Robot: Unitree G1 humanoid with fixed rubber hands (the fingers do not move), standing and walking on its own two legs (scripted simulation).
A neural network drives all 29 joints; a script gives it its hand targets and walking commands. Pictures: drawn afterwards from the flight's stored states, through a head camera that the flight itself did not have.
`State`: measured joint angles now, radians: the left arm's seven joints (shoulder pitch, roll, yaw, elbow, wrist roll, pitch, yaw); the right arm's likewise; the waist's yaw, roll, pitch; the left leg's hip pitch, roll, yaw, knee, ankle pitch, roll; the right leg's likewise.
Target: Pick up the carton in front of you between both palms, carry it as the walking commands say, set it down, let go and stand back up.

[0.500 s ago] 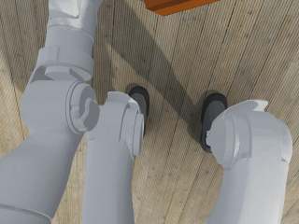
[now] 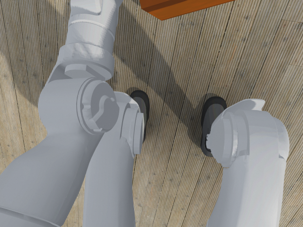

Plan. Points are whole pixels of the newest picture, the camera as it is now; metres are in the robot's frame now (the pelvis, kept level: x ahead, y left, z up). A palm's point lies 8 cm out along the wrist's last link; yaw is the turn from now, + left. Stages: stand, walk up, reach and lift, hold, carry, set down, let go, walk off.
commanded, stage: reach and lift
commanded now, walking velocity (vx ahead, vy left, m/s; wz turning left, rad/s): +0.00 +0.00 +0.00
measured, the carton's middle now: out of the picture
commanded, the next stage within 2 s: none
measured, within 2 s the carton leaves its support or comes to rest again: leaves its support in 0.34 s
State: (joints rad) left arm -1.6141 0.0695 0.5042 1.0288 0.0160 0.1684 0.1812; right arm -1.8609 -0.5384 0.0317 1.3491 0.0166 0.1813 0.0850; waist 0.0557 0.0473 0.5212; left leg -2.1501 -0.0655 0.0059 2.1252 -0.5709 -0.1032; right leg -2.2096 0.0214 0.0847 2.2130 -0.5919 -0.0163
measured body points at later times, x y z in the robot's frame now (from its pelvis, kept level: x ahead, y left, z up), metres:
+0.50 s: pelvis +0.02 +0.00 +0.02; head +0.35 -0.06 +0.31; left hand +0.56 +0.11 -0.09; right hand +0.56 -0.19 -0.12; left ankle +0.13 +0.15 -0.35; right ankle +0.10 -0.11 -0.35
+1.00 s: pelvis +0.00 +0.01 +0.12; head +0.28 -0.04 +0.47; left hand +0.52 +0.12 +0.06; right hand +0.52 -0.18 +0.04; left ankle +0.13 +0.15 -0.35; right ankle +0.10 -0.12 -0.35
